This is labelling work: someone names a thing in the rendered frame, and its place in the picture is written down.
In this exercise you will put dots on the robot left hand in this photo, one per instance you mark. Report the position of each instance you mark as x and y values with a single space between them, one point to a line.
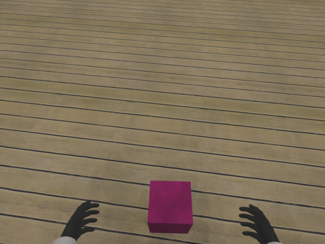
74 226

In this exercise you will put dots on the robot right hand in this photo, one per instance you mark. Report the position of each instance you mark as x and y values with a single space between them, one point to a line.
265 232

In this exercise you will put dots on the carton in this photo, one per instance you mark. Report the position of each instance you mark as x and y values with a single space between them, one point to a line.
170 207

